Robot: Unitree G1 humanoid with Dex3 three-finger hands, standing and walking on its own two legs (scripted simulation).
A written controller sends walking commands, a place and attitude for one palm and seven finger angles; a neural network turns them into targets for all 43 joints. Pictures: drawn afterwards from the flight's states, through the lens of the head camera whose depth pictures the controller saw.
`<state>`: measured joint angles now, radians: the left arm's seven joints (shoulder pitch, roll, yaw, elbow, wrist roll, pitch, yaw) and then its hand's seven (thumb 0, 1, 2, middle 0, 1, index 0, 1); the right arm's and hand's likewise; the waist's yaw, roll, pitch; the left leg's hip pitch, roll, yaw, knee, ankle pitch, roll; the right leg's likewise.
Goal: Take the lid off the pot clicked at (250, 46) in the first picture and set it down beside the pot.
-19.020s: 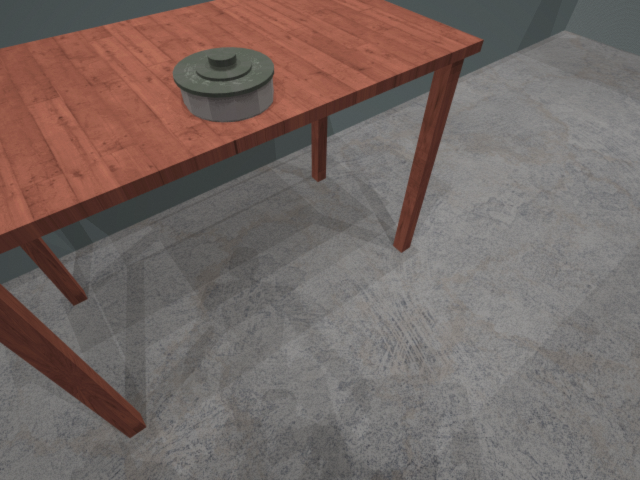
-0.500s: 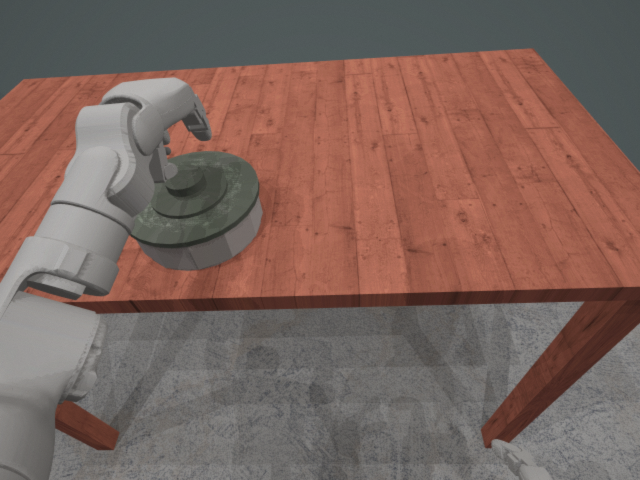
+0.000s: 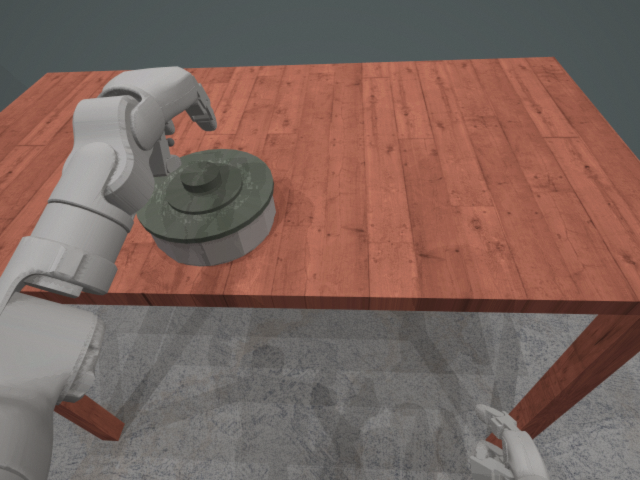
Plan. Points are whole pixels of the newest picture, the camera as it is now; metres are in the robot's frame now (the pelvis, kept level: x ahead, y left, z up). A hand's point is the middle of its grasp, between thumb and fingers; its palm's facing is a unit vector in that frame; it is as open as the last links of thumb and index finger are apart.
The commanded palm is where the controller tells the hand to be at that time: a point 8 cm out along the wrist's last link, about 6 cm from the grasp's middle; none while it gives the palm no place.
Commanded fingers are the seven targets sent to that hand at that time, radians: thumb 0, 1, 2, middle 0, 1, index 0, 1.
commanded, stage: move the open hand above the knob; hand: left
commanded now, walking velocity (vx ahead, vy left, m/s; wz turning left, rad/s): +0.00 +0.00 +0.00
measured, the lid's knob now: (201, 177) +0.46 +0.18 +0.15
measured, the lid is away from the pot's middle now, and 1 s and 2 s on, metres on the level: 0.00 0.00 0.00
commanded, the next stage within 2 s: lower the open fingers around the knob in 0.28 s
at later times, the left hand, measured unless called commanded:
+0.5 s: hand (180, 160) +0.42 +0.17 +0.21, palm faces -0.22 -0.04 -0.97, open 9.9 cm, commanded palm +0.40 +0.19 +0.27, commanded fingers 0.00 -0.37 1.66 -0.87 -0.08 -0.87 -0.08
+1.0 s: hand (189, 175) +0.44 +0.18 +0.18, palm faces -0.30 -0.05 -0.95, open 9.9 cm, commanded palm +0.42 +0.19 +0.24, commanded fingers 0.00 -0.37 1.66 -0.87 -0.08 -0.87 -0.08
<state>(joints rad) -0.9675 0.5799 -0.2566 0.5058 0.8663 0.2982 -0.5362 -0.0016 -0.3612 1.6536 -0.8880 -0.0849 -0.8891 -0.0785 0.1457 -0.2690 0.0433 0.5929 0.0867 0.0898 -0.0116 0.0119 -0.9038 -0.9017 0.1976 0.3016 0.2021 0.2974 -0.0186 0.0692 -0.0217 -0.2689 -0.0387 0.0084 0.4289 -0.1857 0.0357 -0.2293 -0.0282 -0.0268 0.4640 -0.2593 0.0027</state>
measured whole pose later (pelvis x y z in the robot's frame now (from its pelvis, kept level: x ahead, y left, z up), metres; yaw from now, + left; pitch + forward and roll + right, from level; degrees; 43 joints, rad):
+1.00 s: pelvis +0.00 +0.00 +0.00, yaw +0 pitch +2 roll +0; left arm -0.92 0.53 -0.28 0.61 0.87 0.30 -0.51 0.00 -0.36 1.65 -0.89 -0.09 -0.88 -0.08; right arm 0.21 -0.28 0.03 0.62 0.08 0.09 -0.02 0.01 -0.90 -0.90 0.20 0.30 0.20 0.30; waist -0.05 0.07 -0.02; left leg -0.28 -0.03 0.01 0.45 -0.20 0.04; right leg -0.23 -0.02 -0.02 0.46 -0.26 0.00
